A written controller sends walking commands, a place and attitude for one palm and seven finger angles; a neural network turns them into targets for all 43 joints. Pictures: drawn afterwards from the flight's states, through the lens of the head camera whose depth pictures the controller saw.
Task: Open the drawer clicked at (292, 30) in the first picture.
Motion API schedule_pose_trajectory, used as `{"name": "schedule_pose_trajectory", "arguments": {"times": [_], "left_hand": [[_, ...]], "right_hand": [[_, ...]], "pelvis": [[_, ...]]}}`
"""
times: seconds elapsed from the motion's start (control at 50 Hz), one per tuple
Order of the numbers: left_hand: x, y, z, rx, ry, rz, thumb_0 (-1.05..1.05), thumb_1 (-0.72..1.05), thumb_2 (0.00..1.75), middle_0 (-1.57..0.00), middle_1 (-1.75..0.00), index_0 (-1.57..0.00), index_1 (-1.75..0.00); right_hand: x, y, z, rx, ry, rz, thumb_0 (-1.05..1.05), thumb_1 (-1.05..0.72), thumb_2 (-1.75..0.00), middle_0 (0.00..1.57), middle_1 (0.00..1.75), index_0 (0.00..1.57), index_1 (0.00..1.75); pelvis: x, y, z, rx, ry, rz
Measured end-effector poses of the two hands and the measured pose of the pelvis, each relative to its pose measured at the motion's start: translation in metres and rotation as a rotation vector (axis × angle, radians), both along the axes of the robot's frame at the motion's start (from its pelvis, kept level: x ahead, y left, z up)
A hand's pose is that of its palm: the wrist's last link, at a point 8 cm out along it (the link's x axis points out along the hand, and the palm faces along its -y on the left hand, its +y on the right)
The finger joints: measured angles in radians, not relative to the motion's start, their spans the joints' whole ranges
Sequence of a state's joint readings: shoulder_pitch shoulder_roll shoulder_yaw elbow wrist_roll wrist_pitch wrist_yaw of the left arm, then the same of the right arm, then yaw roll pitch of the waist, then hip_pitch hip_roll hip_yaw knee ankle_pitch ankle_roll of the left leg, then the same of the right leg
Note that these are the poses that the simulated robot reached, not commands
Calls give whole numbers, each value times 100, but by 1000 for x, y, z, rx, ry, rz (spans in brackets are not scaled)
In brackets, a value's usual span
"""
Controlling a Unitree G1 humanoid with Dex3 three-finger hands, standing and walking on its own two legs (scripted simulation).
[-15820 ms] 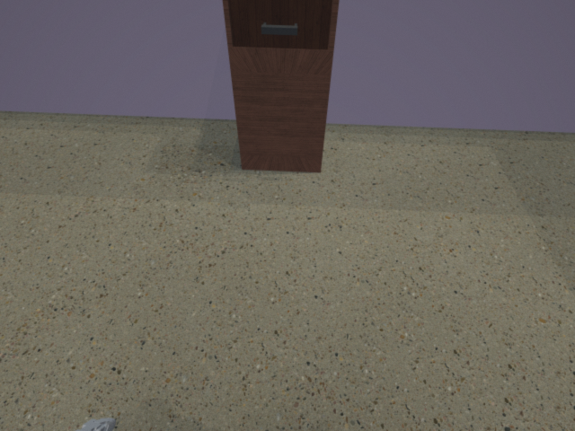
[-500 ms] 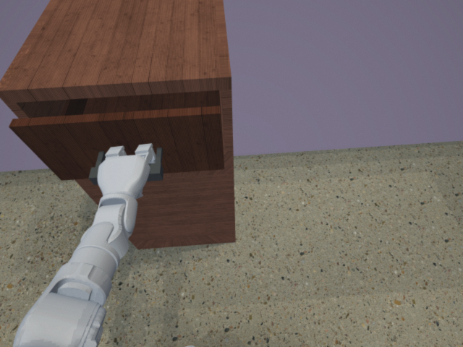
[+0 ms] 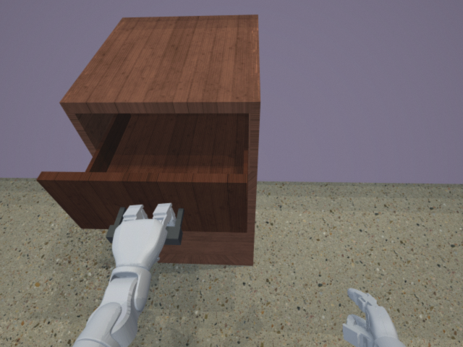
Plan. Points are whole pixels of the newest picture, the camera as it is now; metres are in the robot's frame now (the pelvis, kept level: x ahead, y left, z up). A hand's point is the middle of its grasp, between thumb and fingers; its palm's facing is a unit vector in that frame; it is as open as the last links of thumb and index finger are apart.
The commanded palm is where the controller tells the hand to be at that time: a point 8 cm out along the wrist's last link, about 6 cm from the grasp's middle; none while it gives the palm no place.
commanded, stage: pull the drawer open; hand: left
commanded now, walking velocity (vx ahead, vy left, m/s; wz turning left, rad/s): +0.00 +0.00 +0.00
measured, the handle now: (148, 224) +0.34 +0.18 +0.00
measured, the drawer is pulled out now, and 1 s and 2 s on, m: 0.19 0.30 0.29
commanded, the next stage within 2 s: open the thumb to release the handle in 0.78 s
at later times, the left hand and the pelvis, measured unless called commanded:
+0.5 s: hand (137, 311) +0.19 +0.17 -0.02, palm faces -0.02 -0.12 -0.99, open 5.9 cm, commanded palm +0.15 +0.19 +0.04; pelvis -0.02 -0.02 -0.01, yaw +0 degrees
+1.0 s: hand (134, 315) +0.19 +0.18 -0.02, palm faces +0.03 -0.11 -0.99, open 5.9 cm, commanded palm +0.16 +0.18 +0.04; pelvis -0.02 -0.03 -0.02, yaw +1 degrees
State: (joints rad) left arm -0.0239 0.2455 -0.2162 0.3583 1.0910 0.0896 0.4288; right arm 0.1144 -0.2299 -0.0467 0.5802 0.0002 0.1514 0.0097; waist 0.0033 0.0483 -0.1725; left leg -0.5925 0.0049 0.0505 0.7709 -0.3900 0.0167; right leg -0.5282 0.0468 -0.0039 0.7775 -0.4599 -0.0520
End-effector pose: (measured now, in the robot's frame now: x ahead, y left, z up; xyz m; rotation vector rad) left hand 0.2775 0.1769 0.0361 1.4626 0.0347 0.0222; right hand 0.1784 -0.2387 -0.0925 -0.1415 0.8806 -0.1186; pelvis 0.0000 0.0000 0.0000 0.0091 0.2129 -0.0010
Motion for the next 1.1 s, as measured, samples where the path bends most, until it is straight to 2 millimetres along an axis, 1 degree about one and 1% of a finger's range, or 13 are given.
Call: {"name": "schedule_pose_trajectory", "arguments": {"times": [0.1, 0.24, 0.42, 0.56, 0.76, 0.9, 0.98, 1.04, 1.1], "left_hand": [[-25, 0, 0, -2, 0, 8, 1, 65, 79, -37, -135, -42, -135], [-55, 0, 0, -1, 10, 21, 1, 65, 79, -36, -135, -42, -135], [-91, 0, 1, -3, 18, 34, 1, 66, 78, -35, -135, -42, -135], [-116, 0, 1, -10, 19, 39, 2, 65, 77, -33, -135, -42, -135], [-119, -1, 0, -19, 0, 53, 1, 67, 75, -30, -135, -42, -135], [-119, -1, 0, -10, -2, 54, 1, 67, 75, -30, -135, -42, -135], [-115, 1, -1, 1, -26, 74, 0, 65, 78, -33, -134, -42, -134], [-112, 5, -1, 0, -34, 115, 0, 62, 77, -35, -133, -41, -133], [-111, 6, 0, -5, -22, 132, 0, 53, 74, -36, -132, -40, -132]], "right_hand": [[9, 7, 1, 17, -29, 40, 1, -91, -90, 20, 30, 20, 29], [1, 10, -6, 39, -20, 68, 1, -91, -90, 20, 30, 20, 29], [-16, 0, -16, 35, 3, 74, 1, -91, -90, 20, 30, 20, 29], [-19, -10, -17, 23, -12, 78, 1, -91, -90, 20, 30, 20, 29], [-11, -16, -17, 18, -49, 86, 1, -91, -90, 20, 30, 20, 29], [-5, -14, -21, 21, -41, 100, 1, -91, -90, 20, 30, 20, 29], [-2, -11, -29, 11, -23, 117, 1, -91, -90, 20, 30, 20, 29], [-2, -7, -32, 14, -8, 123, 1, -91, -90, 20, 30, 20, 29], [-2, -2, -31, 20, -2, 128, 1, -91, -90, 20, 30, 20, 29]], "pelvis": [[-3, -4, -1, 4, -16, 3], [-8, -10, -3, 10, -30, 3], [-17, -17, -7, 20, -37, 1], [-21, -22, -11, 26, -33, -3], [-20, -26, -18, 30, -13, -9], [-16, -27, -20, 32, -1, -3], [-18, -26, -22, 27, 3, 16], [-19, -26, -22, 27, 1, 24], [-20, -26, -20, 26, -7, 30]]}}
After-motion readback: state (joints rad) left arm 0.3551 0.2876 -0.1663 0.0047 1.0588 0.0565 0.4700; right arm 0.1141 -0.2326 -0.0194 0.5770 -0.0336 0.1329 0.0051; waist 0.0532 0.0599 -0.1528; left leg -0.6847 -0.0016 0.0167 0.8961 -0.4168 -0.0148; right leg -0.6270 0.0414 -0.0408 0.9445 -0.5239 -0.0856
